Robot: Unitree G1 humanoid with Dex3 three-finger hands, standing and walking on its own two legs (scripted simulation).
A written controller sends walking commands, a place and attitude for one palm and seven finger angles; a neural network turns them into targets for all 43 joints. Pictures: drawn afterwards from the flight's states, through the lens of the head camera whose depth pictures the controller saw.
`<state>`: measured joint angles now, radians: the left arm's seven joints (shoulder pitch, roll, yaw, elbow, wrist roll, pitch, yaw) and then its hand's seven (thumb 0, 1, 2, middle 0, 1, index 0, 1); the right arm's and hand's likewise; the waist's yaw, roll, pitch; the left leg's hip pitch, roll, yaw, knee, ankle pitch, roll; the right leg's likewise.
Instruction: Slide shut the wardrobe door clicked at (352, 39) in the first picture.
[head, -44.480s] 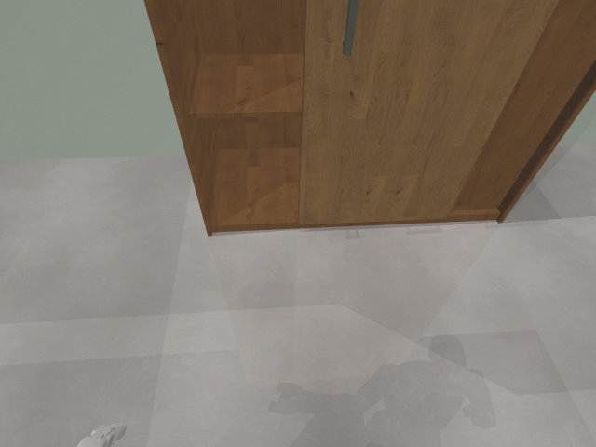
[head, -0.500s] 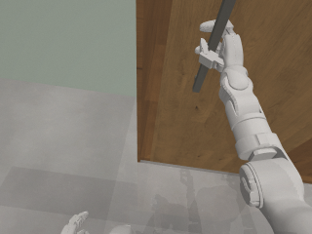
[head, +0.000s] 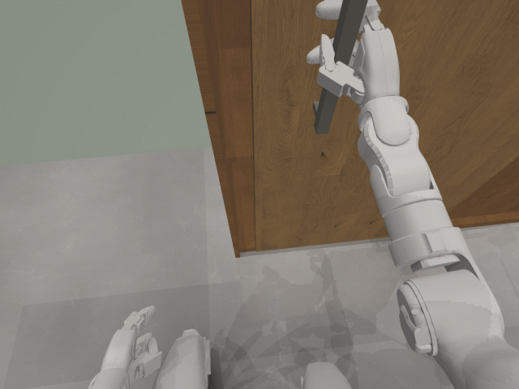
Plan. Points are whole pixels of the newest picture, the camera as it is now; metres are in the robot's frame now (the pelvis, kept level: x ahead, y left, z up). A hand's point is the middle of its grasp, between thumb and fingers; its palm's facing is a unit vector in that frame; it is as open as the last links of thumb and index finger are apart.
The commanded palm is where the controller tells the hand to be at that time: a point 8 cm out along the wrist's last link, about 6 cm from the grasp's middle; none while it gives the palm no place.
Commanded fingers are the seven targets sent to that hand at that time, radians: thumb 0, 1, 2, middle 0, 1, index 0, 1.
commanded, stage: step sideways, sliding the door along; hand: right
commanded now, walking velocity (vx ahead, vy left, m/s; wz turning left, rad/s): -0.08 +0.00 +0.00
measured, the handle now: (339, 35) +0.51 -0.13 +0.20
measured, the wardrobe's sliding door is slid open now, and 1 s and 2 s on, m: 0.06 0.00 0.00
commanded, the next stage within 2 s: none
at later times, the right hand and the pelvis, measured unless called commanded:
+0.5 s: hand (292, 69) +0.47 -0.07 +0.18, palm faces +0.26 +0.96 -0.09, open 6.0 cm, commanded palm +0.43 -0.01 +0.20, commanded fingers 0.00 -0.90 -0.90 0.45 1.40 0.45 1.40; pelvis +0.07 +0.10 +0.00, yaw -6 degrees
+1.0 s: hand (270, 73) +0.46 -0.04 +0.18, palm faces +0.19 +0.98 -0.04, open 6.1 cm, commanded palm +0.43 +0.04 +0.19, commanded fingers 0.00 -0.90 -0.90 0.45 1.40 0.45 1.40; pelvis +0.13 +0.08 +0.00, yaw -9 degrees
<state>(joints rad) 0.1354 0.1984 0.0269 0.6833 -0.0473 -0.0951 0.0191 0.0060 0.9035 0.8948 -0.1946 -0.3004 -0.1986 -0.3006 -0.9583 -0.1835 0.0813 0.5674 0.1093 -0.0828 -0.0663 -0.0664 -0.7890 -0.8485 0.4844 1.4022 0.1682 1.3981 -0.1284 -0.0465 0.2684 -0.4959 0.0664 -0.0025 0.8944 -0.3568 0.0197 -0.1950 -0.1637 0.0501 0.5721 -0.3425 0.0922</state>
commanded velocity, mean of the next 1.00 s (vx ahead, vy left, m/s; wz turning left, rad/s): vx -0.15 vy -0.02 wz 0.19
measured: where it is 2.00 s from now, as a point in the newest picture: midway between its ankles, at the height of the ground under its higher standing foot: (252, 320)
